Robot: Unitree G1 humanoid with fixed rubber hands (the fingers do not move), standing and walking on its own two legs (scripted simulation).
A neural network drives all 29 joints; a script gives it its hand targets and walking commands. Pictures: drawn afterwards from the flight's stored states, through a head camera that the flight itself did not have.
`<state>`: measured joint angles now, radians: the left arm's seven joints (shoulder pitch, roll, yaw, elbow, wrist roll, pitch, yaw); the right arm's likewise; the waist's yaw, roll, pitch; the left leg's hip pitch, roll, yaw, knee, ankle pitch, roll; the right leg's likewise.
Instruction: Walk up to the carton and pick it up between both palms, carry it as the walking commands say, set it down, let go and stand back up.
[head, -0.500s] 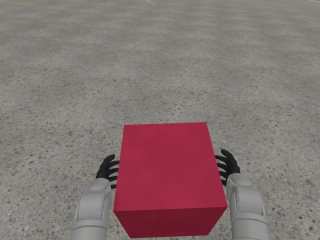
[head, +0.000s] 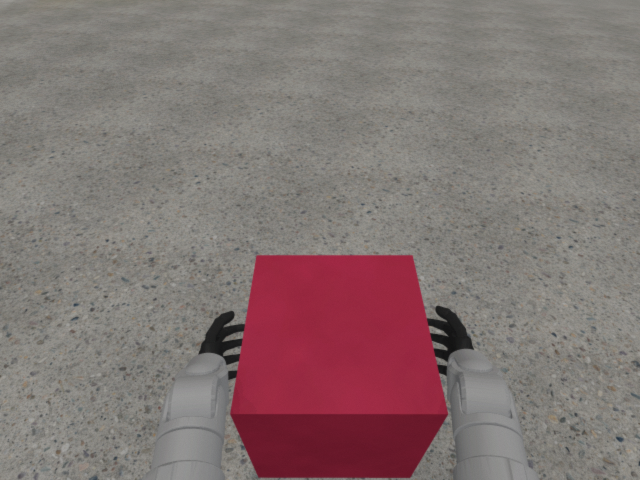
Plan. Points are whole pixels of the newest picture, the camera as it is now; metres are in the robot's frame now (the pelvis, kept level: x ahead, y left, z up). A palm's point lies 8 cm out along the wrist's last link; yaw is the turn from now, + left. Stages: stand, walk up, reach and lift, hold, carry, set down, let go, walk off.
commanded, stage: set down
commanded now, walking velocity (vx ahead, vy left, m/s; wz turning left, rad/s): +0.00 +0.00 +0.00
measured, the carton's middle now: (334, 368) +0.34 +0.00 -0.07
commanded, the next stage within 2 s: none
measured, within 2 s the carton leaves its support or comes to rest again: neither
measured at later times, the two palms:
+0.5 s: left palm (220, 381) +0.30 +0.18 -0.07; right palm (434, 370) +0.34 -0.15 -0.06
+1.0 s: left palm (230, 387) +0.34 +0.18 -0.15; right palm (417, 373) +0.38 -0.14 -0.14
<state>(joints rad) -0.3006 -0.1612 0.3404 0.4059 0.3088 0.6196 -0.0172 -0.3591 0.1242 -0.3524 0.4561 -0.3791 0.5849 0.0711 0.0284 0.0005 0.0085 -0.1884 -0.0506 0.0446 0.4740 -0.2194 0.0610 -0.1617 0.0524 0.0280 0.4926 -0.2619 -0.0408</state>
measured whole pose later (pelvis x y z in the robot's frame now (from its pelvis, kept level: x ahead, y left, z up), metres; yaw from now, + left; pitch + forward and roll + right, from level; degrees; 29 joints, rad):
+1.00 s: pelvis -0.05 +0.00 -0.09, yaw +1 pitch +31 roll -1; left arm -0.66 -0.13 0.49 0.47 0.30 0.34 0.00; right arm -0.75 0.04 -0.46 0.61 -0.29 0.30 0.05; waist 0.03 -0.02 -0.09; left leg -1.26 -0.03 0.03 1.01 -0.29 0.06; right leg -1.22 0.06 -0.03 1.03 -0.35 -0.04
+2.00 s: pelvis -0.08 -0.02 -0.23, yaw +0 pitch +45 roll -1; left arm -1.02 0.02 0.52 0.60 0.21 0.38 0.03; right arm -1.15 -0.10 -0.39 0.78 -0.19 0.34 -0.03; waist 0.05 -0.03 -0.09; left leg -1.91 -0.03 0.03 1.57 -0.44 0.04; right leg -1.87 0.06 -0.06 1.59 -0.50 -0.07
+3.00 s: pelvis -0.10 -0.01 -0.35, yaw -1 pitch +34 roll +1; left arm -1.47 0.19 0.46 0.68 0.05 0.34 0.10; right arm -1.67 -0.37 -0.17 0.91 -0.02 0.32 -0.06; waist 0.07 -0.02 0.54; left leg -2.07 -0.05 0.06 2.01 -0.54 0.03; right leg -2.05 0.09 -0.05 2.05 -0.60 -0.06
